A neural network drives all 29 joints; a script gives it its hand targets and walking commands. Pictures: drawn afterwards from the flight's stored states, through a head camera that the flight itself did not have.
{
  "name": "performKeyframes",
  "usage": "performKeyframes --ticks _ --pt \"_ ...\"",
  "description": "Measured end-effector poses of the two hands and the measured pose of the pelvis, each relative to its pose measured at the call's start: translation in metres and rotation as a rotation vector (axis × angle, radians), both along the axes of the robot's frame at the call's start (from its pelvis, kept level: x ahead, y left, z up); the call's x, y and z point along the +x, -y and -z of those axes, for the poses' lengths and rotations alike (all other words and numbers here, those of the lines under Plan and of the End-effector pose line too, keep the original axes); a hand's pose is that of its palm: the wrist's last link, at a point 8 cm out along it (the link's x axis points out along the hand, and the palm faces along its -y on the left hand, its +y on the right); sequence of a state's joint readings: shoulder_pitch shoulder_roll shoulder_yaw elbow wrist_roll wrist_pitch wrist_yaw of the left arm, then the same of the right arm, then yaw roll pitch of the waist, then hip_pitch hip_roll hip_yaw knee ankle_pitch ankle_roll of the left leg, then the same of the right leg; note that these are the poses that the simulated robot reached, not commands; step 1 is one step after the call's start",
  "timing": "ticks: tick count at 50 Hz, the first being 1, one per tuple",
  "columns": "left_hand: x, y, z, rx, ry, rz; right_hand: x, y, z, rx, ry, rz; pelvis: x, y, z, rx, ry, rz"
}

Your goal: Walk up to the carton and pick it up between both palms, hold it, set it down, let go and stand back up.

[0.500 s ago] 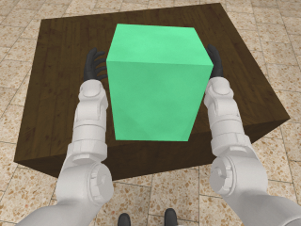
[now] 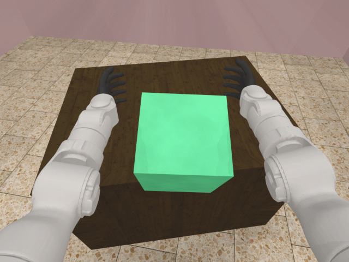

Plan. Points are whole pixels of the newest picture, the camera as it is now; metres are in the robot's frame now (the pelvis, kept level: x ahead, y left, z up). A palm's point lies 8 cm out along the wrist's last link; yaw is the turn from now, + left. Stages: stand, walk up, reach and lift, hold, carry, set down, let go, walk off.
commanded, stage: set down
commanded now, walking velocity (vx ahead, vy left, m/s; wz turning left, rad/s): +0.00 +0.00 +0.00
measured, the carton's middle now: (180, 148) +0.40 -0.01 +0.01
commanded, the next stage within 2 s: let go in 2.00 s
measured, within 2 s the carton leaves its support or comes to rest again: rests again in 0.46 s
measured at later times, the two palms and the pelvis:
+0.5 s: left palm (106, 164) +0.35 +0.19 +0.01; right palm (236, 153) +0.38 -0.16 +0.02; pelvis +0.01 +0.00 +0.00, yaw +0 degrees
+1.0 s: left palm (107, 196) +0.29 +0.18 -0.04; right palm (250, 192) +0.29 -0.19 -0.03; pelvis +0.05 +0.02 +0.01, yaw -1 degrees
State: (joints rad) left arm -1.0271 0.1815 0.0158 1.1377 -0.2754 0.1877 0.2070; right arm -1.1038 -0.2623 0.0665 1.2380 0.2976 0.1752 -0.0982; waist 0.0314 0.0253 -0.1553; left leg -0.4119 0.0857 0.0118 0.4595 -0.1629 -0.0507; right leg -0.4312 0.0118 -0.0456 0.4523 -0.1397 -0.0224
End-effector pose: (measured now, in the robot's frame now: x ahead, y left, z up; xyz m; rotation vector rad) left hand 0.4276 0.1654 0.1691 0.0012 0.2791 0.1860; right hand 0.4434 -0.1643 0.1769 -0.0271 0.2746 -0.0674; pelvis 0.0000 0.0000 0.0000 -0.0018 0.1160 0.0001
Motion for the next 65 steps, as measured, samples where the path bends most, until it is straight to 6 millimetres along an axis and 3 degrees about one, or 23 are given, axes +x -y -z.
performKeyframes --ticks 6,17,24,35,43,47,52,56,65 --pt "-0.017 -0.013 0.034 0.004 -0.018 -0.006 -0.01 0.004 0.023 0.009 0.031 0.017 -0.003 0.004 0.0 0.002 0.013 -0.011" --pt "-0.051 -0.029 0.121 -0.011 -0.023 -0.024 -0.042 0.002 0.114 0.016 -0.046 0.017 -0.003 0.003 0.001 0.004 -0.053 -0.009" --pt "-0.071 -0.023 0.158 -0.008 -0.044 -0.006 -0.062 -0.004 0.154 0.011 -0.065 0.015 0.005 -0.004 -0.002 0.004 -0.103 -0.004" --pt "-0.085 -0.014 0.167 0.013 -0.009 0.04 -0.081 0.0 0.168 -0.01 -0.019 0.006 0.025 -0.013 -0.008 -0.001 -0.085 0.017" --pt "-0.106 -0.016 0.18 0.011 -0.022 0.038 -0.108 0.015 0.182 -0.022 -0.025 0.012 0.043 -0.016 -0.011 -0.006 -0.036 0.026" --pt "-0.121 -0.017 0.193 0.015 -0.051 0.048 -0.127 0.02 0.195 -0.017 -0.049 0.012 0.05 -0.017 -0.011 -0.008 -0.016 0.028" --pt "-0.156 -0.019 0.221 -0.008 -0.136 0.076 -0.171 0.03 0.221 -0.03 -0.134 0.042 0.056 -0.019 -0.009 -0.004 0.011 0.027" --pt "-0.174 -0.026 0.233 -0.002 -0.187 0.082 -0.197 0.037 0.229 -0.045 -0.192 0.035 0.057 -0.02 -0.007 0.0 0.024 0.039" --pt "-0.165 -0.045 0.226 0.049 -0.218 0.11 -0.202 0.037 0.223 -0.057 -0.191 0.027 0.062 -0.023 -0.005 -0.005 0.055 0.054"
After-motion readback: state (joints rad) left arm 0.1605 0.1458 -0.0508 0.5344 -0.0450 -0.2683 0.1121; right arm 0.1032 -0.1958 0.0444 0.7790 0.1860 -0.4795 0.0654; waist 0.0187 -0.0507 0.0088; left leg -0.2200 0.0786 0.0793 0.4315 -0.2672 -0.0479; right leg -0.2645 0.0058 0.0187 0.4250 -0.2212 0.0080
